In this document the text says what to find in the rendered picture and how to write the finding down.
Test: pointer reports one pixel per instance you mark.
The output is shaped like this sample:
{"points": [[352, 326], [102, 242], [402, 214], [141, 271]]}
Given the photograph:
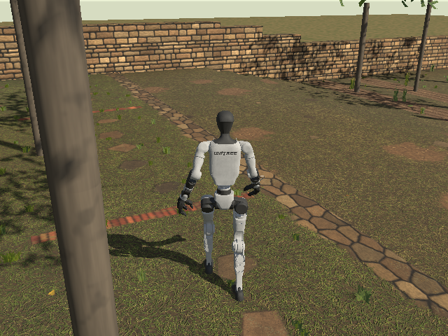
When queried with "robot left shin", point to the robot left shin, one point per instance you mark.
{"points": [[208, 246]]}

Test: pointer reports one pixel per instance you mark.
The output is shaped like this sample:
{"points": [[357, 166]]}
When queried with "right robot forearm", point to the right robot forearm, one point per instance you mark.
{"points": [[256, 181]]}

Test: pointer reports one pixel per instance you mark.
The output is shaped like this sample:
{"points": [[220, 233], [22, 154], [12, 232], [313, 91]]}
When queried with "left robot upper arm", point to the left robot upper arm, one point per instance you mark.
{"points": [[202, 148]]}

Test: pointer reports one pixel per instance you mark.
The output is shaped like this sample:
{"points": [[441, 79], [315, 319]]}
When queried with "robot shin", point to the robot shin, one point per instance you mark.
{"points": [[208, 246], [239, 263]]}

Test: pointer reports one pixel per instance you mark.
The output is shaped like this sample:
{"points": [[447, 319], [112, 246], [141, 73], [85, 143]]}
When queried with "robot right hand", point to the robot right hand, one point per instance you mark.
{"points": [[256, 190]]}

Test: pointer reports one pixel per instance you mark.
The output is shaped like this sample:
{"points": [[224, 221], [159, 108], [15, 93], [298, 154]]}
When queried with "left robot forearm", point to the left robot forearm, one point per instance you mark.
{"points": [[188, 187]]}

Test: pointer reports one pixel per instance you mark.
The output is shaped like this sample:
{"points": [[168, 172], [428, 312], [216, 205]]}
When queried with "robot right shin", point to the robot right shin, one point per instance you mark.
{"points": [[239, 263]]}

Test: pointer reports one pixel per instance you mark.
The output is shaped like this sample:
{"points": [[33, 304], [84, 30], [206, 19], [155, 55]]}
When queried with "robot left hand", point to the robot left hand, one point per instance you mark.
{"points": [[181, 205]]}

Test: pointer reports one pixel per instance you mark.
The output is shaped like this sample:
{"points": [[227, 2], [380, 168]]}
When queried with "right robot upper arm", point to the right robot upper arm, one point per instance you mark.
{"points": [[249, 158]]}

